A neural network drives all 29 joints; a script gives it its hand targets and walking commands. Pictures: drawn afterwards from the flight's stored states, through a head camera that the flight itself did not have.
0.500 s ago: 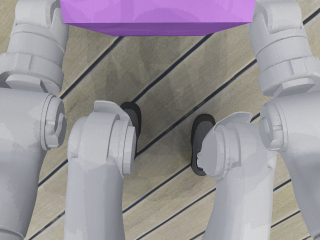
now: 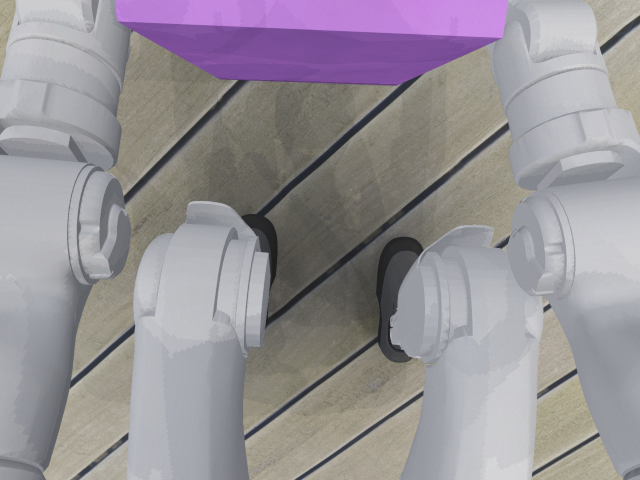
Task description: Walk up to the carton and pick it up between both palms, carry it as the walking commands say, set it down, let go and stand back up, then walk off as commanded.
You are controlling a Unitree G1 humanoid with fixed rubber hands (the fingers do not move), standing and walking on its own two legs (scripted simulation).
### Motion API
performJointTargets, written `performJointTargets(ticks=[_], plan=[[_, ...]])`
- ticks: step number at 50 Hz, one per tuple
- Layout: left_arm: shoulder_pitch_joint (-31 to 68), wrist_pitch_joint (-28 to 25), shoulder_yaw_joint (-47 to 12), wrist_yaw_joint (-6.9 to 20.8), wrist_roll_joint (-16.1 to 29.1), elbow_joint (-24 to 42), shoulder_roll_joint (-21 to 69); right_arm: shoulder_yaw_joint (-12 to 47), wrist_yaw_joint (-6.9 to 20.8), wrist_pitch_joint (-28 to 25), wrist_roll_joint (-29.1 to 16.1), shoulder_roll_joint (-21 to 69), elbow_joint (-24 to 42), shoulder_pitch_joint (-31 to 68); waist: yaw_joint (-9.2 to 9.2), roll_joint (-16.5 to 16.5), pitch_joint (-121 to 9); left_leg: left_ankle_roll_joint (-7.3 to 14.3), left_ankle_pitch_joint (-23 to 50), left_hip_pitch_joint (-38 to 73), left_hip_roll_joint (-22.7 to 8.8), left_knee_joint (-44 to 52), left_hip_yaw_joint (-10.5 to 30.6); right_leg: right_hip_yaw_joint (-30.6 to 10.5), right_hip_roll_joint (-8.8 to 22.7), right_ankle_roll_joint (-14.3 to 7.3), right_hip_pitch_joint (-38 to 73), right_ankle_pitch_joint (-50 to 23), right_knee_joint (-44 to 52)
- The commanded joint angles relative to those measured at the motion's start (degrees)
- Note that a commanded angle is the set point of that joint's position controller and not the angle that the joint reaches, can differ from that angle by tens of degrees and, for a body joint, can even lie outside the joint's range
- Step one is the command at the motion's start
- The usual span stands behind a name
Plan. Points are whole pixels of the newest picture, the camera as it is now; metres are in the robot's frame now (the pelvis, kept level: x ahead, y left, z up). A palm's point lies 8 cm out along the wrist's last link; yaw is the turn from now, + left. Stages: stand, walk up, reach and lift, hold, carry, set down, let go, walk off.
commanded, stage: reach and lift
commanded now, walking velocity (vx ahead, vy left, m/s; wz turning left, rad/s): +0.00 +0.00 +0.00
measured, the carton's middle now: out of the picture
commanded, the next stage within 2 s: none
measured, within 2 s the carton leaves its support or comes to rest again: neither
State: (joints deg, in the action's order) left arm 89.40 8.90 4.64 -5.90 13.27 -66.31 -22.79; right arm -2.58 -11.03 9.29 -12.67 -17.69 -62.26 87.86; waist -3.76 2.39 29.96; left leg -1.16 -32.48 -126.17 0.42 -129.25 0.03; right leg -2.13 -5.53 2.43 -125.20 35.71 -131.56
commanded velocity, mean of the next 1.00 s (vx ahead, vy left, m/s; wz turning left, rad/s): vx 0.00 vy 0.00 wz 0.00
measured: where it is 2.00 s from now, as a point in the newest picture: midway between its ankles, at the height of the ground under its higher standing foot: (325, 308)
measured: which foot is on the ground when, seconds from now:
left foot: down 0.00-1.00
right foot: down 0.00-1.00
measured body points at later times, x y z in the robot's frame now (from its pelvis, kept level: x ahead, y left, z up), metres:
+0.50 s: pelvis -0.01 +0.00 +0.03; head +0.36 +0.04 +0.27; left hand +0.56 +0.23 -0.11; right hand +0.58 -0.10 -0.12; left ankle +0.12 +0.12 -0.32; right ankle +0.11 -0.12 -0.32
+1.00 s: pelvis -0.02 -0.01 +0.07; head +0.36 +0.03 +0.31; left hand +0.55 +0.22 -0.07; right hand +0.57 -0.11 -0.07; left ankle +0.12 +0.12 -0.32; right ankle +0.11 -0.12 -0.32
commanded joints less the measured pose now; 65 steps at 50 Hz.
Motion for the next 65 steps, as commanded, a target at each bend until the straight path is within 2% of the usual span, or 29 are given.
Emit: performJointTargets(ticks=[1,3,6,8,9,10,16,23,24,25,27,28,31,33,34,35,38,39,41,43,44,45,48,51,54,58,60,62,65], plan=[[38.23,-0.37,-11.44,16.49,3.07,22.28,57.07,14.07,16.69,-0.96,-2.62,56.52,21.50,42.26,-4.88,2.41,-95.58,1.39,27.53,41.05,4.92,10.17,-4.71,6.04,-3.02,-2.30,37.50,-22.54,10.45],[40.69,0.13,-11.27,16.11,3.52,28.70,56.29,14.74,16.10,-0.24,-3.56,57.41,25.96,43.25,-5.40,2.74,-105.11,1.43,30.69,44.95,5.28,9.87,-5.35,5.90,-3.57,-2.10,42.89,-26.00,10.51],[41.09,1.43,-11.18,15.70,3.22,31.67,54.98,14.81,15.08,0.73,-3.51,57.14,29.22,44.30,-6.09,2.35,-112.33,1.30,32.33,47.77,5.40,10.08,-5.79,5.36,-3.82,-1.99,46.38,-27.63,11.08],[42.04,2.35,-12.25,15.39,3.39,34.32,55.24,15.07,14.58,1.38,-3.48,57.19,31.49,44.73,-5.65,2.40,-117.83,0.96,33.17,49.85,5.44,10.23,-6.03,5.58,-3.95,-1.99,49.27,-29.11,11.07],[41.31,3.04,-11.87,15.18,2.74,33.37,54.78,15.36,14.50,1.71,-3.89,57.00,32.48,45.70,-6.68,1.82,-118.99,0.96,33.47,51.24,5.44,10.75,-6.28,5.77,-3.96,-1.83,49.03,-28.85,11.54],[42.43,3.34,-12.02,14.89,2.38,34.96,55.37,15.10,14.41,2.16,-3.75,57.86,32.34,45.11,-6.49,1.16,-120.40,1.01,33.65,52.75,5.52,11.23,-5.93,6.28,-4.13,-1.75,47.80,-28.15,11.53],[38.18,6.63,-9.64,15.81,-2.05,27.09,58.61,12.95,15.33,4.12,-0.97,57.26,29.82,45.91,-6.62,-0.25,-113.52,0.92,25.21,50.70,5.26,14.17,-6.04,7.32,-3.67,-1.91,41.85,-18.91,14.72],[39.76,9.34,-10.21,16.71,-2.43,30.87,64.02,11.29,16.37,6.29,0.73,57.08,33.21,47.18,-2.71,-2.51,-122.49,0.24,27.09,56.78,5.79,15.90,-5.34,8.33,-3.81,-2.26,42.59,-19.61,17.25],[39.81,9.74,-10.17,16.92,-2.60,30.54,64.52,10.73,16.51,6.89,1.71,57.31,31.58,45.63,-2.19,-2.22,-122.75,-0.06,26.61,55.96,5.86,15.89,-5.71,8.10,-3.71,-2.40,43.25,-19.29,17.93],[39.56,10.34,-11.72,16.98,-1.93,31.68,65.94,11.95,16.62,7.14,1.31,58.09,34.09,46.66,-1.46,-1.90,-126.24,-0.01,28.55,59.30,5.91,16.33,-4.98,8.66,-3.82,-2.31,43.89,-20.56,17.93],[39.91,11.01,-12.39,16.81,-2.23,33.77,65.94,11.37,16.98,7.92,1.81,58.20,34.35,45.62,-1.20,-3.06,-127.85,-0.26,28.90,60.98,6.14,16.92,-4.77,8.81,-4.10,-2.54,42.73,-20.15,18.47],[41.53,11.19,-13.37,16.56,-1.91,37.06,66.05,12.61,17.19,8.33,0.88,59.03,35.86,46.12,-1.89,-4.06,-132.51,-0.49,31.32,64.17,6.30,17.04,-4.77,8.63,-4.14,-2.41,44.55,-21.96,18.78],[38.43,12.17,-12.91,16.54,-2.85,34.49,66.64,11.04,17.62,9.00,3.06,57.92,35.08,44.83,-0.48,-4.03,-128.12,-0.68,30.83,62.86,6.35,17.99,-4.16,8.93,-4.28,-2.70,40.54,-19.93,20.08],[38.33,12.54,-13.28,16.41,-2.97,35.87,66.71,12.05,18.00,9.13,2.39,58.35,37.38,46.16,-0.81,-4.04,-130.88,-0.79,31.10,64.40,6.41,18.39,-4.31,8.92,-4.42,-2.65,42.18,-20.73,20.77],[37.58,12.59,-12.08,16.43,-3.68,34.08,67.47,10.53,18.22,9.33,3.98,57.43,34.52,44.95,-0.17,-4.16,-126.51,-0.68,29.92,62.48,6.39,18.92,-3.71,9.12,-4.31,-2.80,39.44,-18.88,20.96],[37.41,12.65,-13.40,16.37,-3.38,36.36,67.52,11.76,18.29,9.21,3.30,57.89,37.30,45.38,-0.47,-4.46,-129.92,-0.79,32.00,65.52,6.45,19.02,-3.52,8.91,-4.55,-2.92,41.13,-20.61,21.48],[36.72,12.86,-12.79,16.26,-3.96,35.83,66.88,12.17,18.64,9.89,3.66,59.00,36.56,44.79,-0.71,-2.78,-129.51,-0.78,31.51,64.81,6.48,19.75,-3.93,9.09,-4.59,-2.55,41.93,-20.60,22.28],[37.54,12.99,-13.47,16.07,-3.82,36.94,66.98,12.67,18.64,9.87,3.00,58.73,37.44,45.42,-1.13,-4.08,-131.54,-0.91,32.09,66.06,6.41,19.85,-3.69,8.92,-4.70,-2.59,42.53,-21.14,22.09],[39.03,13.13,-13.85,15.88,-3.20,40.13,65.91,13.67,18.55,10.63,2.60,59.43,38.15,45.02,-1.66,-3.63,-135.66,-0.95,34.11,67.38,6.77,20.24,-4.18,8.74,-4.77,-2.29,45.26,-22.98,22.63],[37.38,13.72,-13.98,15.69,-3.36,40.25,65.09,14.89,18.48,11.29,1.70,60.79,39.29,44.94,-3.13,-2.71,-137.50,-0.80,34.00,67.43,6.94,21.15,-4.97,8.40,-4.89,-2.01,48.18,-23.79,23.66],[36.20,13.88,-12.58,15.79,-4.12,38.21,64.53,14.29,18.42,11.69,2.59,60.74,37.67,44.38,-3.25,-2.21,-134.45,-0.64,31.42,64.93,6.87,21.60,-5.33,8.06,-4.75,-1.97,47.79,-22.02,24.35],[36.93,14.02,-13.03,16.03,-3.72,39.97,65.19,14.38,18.33,11.93,2.58,61.30,38.91,44.23,-2.89,-1.93,-136.36,-0.53,31.52,64.40,6.98,22.04,-5.42,7.77,-4.89,-2.12,50.21,-23.66,24.76],[35.79,14.51,-10.78,16.74,-5.53,37.45,64.49,13.13,18.41,12.71,3.87,62.74,35.83,42.94,-4.01,-0.97,-132.17,-0.04,27.43,58.58,7.11,23.35,-6.50,7.37,-4.84,-1.93,50.70,-21.39,26.29],[36.46,15.03,-11.19,17.28,-4.89,39.33,64.40,14.37,18.15,13.48,3.67,64.18,38.56,43.31,-4.13,1.44,-136.90,0.35,28.25,57.72,7.27,24.05,-7.05,6.82,-4.78,-1.62,56.18,-24.32,27.23],[37.06,15.99,-11.88,17.40,-4.22,41.58,64.18,15.03,17.84,14.01,2.56,63.86,42.06,44.92,-4.48,0.27,-141.99,0.27,28.46,60.29,7.48,24.60,-7.34,6.30,-4.81,-1.57,59.20,-25.13,28.10],[35.94,17.08,-10.72,17.70,-5.01,39.88,64.15,13.40,18.03,15.35,4.57,62.82,39.97,43.65,-3.13,1.24,-138.94,0.20,24.80,58.18,7.52,26.45,-7.18,6.74,-4.60,-1.36,58.66,-21.97,29.79],[37.27,17.53,-11.71,17.78,-4.30,41.81,64.83,14.16,18.25,15.70,3.74,63.14,42.61,44.58,-3.09,0.21,-141.81,0.17,24.68,60.84,7.45,27.10,-6.94,6.63,-4.54,-1.35,59.66,-21.51,30.53],[36.46,18.18,-11.68,17.66,-4.52,40.18,65.52,13.93,18.60,16.00,4.06,62.70,41.46,44.96,-2.85,-0.50,-141.59,-0.17,24.03,62.61,7.53,28.03,-6.68,6.81,-4.47,-1.57,58.95,-20.37,31.56],[37.86,18.50,-13.13,17.34,-4.10,42.87,66.28,13.97,19.32,16.55,3.81,63.75,40.76,43.53,-2.18,-1.78,-142.96,-0.42,24.54,66.88,7.53,29.33,-5.98,7.14,-4.69,-1.71,57.59,-20.12,32.71]])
